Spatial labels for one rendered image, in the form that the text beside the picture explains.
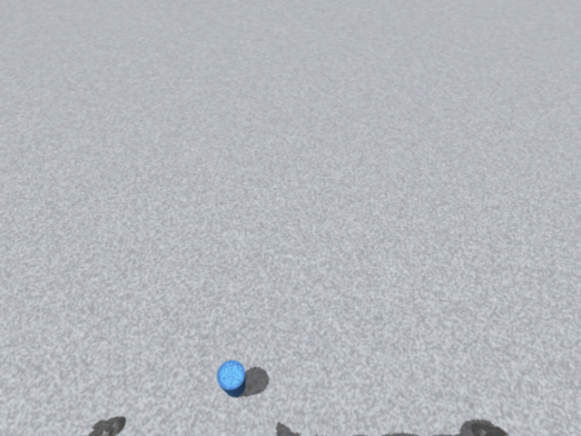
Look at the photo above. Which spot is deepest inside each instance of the left robot hand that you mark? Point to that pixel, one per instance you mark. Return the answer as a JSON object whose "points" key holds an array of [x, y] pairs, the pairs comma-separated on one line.
{"points": [[108, 428]]}

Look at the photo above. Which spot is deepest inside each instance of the cup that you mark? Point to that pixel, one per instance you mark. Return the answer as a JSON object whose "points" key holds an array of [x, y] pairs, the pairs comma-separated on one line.
{"points": [[231, 377]]}

